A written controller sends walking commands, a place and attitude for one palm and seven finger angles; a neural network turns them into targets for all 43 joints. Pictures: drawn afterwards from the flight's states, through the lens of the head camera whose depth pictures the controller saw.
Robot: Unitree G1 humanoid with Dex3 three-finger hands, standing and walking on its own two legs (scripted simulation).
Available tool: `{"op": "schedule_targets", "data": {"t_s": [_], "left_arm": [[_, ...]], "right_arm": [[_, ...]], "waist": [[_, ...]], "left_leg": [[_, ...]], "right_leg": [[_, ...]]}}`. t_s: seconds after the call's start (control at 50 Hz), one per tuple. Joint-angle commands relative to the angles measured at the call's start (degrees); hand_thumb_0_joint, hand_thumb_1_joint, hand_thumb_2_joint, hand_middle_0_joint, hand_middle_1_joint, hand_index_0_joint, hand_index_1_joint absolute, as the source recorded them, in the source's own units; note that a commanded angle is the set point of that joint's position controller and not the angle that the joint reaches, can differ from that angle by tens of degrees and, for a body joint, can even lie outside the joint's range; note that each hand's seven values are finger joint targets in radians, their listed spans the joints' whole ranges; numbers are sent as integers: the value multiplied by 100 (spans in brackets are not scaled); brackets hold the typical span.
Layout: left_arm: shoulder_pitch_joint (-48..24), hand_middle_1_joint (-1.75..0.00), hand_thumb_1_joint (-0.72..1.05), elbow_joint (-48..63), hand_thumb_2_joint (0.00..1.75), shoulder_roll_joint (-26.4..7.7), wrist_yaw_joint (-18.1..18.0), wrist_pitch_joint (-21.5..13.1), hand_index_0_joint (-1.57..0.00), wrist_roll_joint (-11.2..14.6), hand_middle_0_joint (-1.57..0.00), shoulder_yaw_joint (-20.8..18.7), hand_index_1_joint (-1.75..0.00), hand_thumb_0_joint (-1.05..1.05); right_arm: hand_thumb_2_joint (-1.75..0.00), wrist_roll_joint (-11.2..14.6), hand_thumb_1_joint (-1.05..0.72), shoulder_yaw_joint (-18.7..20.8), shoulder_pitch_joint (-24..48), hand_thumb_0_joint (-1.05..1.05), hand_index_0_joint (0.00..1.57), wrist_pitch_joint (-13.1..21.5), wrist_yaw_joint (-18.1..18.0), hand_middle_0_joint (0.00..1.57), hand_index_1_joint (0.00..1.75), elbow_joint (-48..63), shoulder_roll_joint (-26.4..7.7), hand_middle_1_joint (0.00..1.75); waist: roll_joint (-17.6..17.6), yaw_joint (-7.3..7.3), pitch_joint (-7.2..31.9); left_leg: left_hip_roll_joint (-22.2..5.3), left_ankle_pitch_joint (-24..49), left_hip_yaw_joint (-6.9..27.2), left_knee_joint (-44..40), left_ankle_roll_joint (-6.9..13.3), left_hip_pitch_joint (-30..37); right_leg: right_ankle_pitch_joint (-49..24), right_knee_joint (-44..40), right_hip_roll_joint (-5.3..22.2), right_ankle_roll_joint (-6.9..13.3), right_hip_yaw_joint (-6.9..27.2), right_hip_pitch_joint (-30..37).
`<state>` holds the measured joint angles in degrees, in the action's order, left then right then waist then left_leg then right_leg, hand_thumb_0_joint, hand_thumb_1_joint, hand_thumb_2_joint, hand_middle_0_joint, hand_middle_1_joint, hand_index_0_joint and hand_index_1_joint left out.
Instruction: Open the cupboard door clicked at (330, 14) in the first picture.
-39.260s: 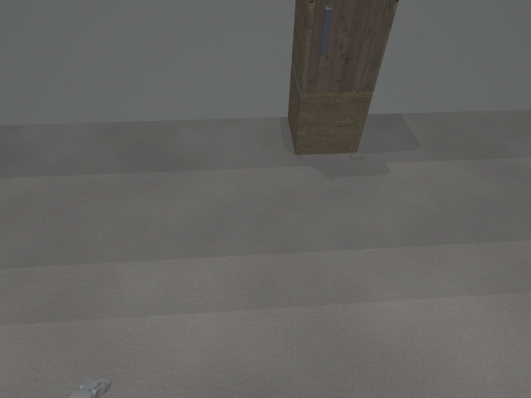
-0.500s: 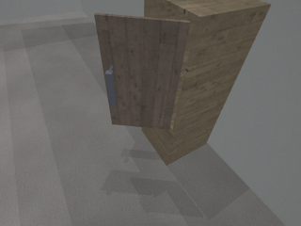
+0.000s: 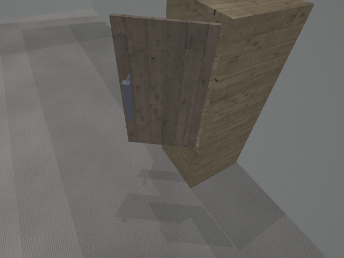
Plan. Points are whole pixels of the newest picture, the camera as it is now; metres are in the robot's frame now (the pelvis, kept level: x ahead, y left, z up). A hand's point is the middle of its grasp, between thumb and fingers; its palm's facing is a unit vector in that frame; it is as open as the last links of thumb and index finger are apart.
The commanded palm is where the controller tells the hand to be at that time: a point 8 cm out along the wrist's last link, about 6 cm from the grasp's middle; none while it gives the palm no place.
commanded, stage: look again from close up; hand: left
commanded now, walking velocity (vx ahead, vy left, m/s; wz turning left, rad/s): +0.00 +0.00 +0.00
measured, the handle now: (129, 98) +0.67 +0.21 -0.04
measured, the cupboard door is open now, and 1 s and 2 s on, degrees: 54 54 54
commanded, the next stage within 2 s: shuffle to correct the standing spot in 0.08 s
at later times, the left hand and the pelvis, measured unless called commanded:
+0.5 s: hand out of the picture -0.01 +0.16 -0.19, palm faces +0.08 -0.99 -0.13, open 7.3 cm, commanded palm none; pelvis +0.04 +0.00 -0.01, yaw +0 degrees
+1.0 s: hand (117, 221) +0.26 +0.17 -0.17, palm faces -0.03 -0.98 -0.21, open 7.3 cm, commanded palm none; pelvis +0.15 -0.01 -0.01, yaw -1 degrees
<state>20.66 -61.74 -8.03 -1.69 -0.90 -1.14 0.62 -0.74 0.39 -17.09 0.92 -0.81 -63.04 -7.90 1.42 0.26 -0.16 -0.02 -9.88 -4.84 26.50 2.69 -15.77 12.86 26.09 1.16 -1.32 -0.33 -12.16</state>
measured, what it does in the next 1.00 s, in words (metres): walks ahead: right foot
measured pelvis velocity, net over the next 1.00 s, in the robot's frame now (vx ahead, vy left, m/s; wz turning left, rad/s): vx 0.15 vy -0.01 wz -0.02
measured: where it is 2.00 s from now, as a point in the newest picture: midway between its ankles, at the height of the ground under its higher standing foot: outside the picture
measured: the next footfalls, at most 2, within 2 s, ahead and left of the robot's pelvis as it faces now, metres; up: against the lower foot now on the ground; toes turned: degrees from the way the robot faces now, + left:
right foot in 0.98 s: +0.27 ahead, -0.12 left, +0.00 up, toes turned -7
left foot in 1.26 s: +0.16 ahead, +0.12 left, +0.00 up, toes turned +1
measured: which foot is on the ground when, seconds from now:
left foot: down 0.00-1.00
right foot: down 0.00-0.58, up 0.60-0.96, down 0.98-1.00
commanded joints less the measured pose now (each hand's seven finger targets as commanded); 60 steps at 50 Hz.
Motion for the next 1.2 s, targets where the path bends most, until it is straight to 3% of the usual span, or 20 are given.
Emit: {"op": "schedule_targets", "data": {"t_s": [0.0,0.16,0.28,0.44,0.5,0.52,0.56,0.58,0.62,0.64,0.7,0.84,0.9,0.92,0.94,0.96,0.98,1.02,1.1,1.18], "left_arm": [[447,-30,90,107,90,-457,-41,-50,-20,0,-20,-73,-30,0],[419,-30,90,85,90,-462,-41,-50,-20,0,-20,-68,-30,0],[598,-30,90,125,90,-481,41,-13,-20,-62,-20,-174,-30,0],[955,-30,90,101,90,-750,30,-103,-20,-5,-20,-333,-30,0],[705,-30,90,175,90,-703,33,-95,-20,-23,-20,-354,-30,0],[544,-30,90,237,90,-571,53,-84,-20,-34,-20,-332,-30,0],[113,-30,90,459,90,-217,92,-139,-20,-53,-20,-247,-30,0],[-176,-30,90,557,90,-330,78,-176,-20,-90,-20,-252,-30,0],[-224,-30,90,506,90,-332,130,-237,-20,-57,-20,-292,-30,0],[-241,-30,90,476,90,-222,165,-230,-20,-49,-20,-285,-30,0],[-315,-30,90,480,90,-44,221,-121,-20,-35,-20,-265,-30,0],[-802,-30,90,545,90,-53,118,-2,-20,11,-20,-225,-30,0],[-394,-30,90,447,90,-395,53,-27,-20,-3,-20,-286,-30,0],[-230,-30,90,432,90,-605,16,-55,-20,-12,-20,-324,-30,0],[-89,-30,90,426,90,-869,-29,-77,-20,-27,-20,-379,-30,0],[80,-30,90,401,90,-1038,-60,-88,-20,-10,-20,-413,-30,0],[204,-30,90,374,90,-1199,-65,-98,-20,8,-20,-448,-30,0],[-186,-30,90,502,90,-1031,-143,-65,-20,-2,-20,-460,-30,0],[-943,-30,90,884,90,-985,-143,90,-20,-64,-20,-493,-30,0],[-1179,-30,90,1057,90,-1010,-89,209,-20,-87,-20,-571,-30,0]], "right_arm": [[-90,11,-90,116,-246,0,20,87,-54,20,30,212,-647,30],[-90,16,-90,114,-222,0,20,77,-51,20,30,174,-642,30],[-90,-45,-90,183,-265,0,20,1,1,20,30,192,-737,30],[-90,-29,-90,107,-211,0,20,131,41,20,30,385,-390,30],[-90,-20,-90,106,-487,0,20,174,50,20,30,347,-363,30],[-90,-13,-90,123,-797,0,20,200,40,20,30,240,-431,30],[-90,-81,-90,241,-1941,0,20,273,-66,20,30,-111,-974,30],[-90,-81,-90,186,-2092,0,20,276,-124,20,30,-182,-900,30],[-90,-33,-90,87,-1652,0,20,373,-147,20,30,-52,-563,30],[-90,-49,-90,84,-1461,0,20,414,-143,20,30,3,-564,30],[-90,-40,-90,68,-1335,0,20,477,-165,20,30,-25,-533,30],[-90,-58,-90,15,-1143,0,20,338,-248,20,30,-140,-437,30],[-90,7,-90,114,-1035,0,20,247,-240,20,30,-110,-610,30],[-90,34,-90,142,-1026,0,20,222,-220,20,30,-90,-562,30],[-90,68,-90,164,-1175,0,20,191,-201,20,30,-66,-429,30],[-90,91,-90,206,-1450,0,20,138,-180,20,30,-61,-286,30],[-90,124,-90,255,-1587,0,20,78,-190,20,30,-58,-223,30],[-90,137,-90,242,-1043,0,20,-61,-216,20,30,58,-136,30],[-90,69,-90,247,-936,0,20,-198,-110,20,30,141,-40,30],[-90,7,-90,261,-1163,0,20,-201,-54,20,30,207,-1,30]], "waist": [[-226,-6,-370],[-107,-8,-413],[-188,60,-597],[762,118,-742],[486,-105,-894],[-8,-240,-969],[-1851,-613,-776],[-1444,-642,-877],[-466,-382,-812],[-372,-291,-697],[-587,-151,-540],[-771,-57,-438],[-435,184,-99],[-209,277,-36],[229,267,180],[589,217,510],[755,144,766],[1013,169,734],[783,-106,465],[598,-294,263]], "left_leg": [[-694,-997,890,-952,-30,-43],[-678,-960,860,-974,-36,17],[-681,-2507,933,-943,86,-336],[-105,-1268,11,852,-52,-940],[-160,-1183,-2,401,-35,-238],[-286,-1125,297,-4,47,243],[-1911,-573,2665,-1375,836,1789],[-2138,371,2813,-1406,1071,1899],[-2110,1619,2259,-1203,1339,1605],[-1974,2075,1835,-1171,1251,1535],[-1577,2462,1034,-1311,1017,1390],[-1193,4575,334,-729,472,1101],[-1145,3870,426,-117,306,1030],[-1037,3290,450,199,161,807],[-727,2041,358,721,-7,199],[-155,117,158,1488,-168,-460],[171,-2249,149,2290,-271,-583],[-82,-2867,543,3309,-265,-506],[-127,-2179,358,2965,-340,-286],[-40,-1128,25,1336,-317,540]], "right_leg": [[68,-496,359,290,415,-303],[86,-561,377,283,432,-304],[1754,-410,262,402,456,-527],[1794,-1056,1072,957,1637,-42],[1586,-737,931,945,1212,-651],[1426,-209,565,809,753,-1045],[1632,2520,-254,368,-549,-2764],[1717,3445,-13,405,-195,-3105],[1261,3880,368,391,4,-3125],[1104,3798,433,340,-21,-2925],[529,3410,419,231,-216,-2592],[-424,1356,109,244,-471,-1228],[-1077,318,81,224,-446,-117],[-1941,28,219,220,-358,333],[-3780,346,748,412,181,1008],[-5854,610,1633,934,962,1610],[-6762,444,2292,1519,1108,1735],[-5587,-24,2366,1880,1287,904],[-2835,-495,1839,1417,690,-347],[92,-663,1473,1006,697,-1358]]}}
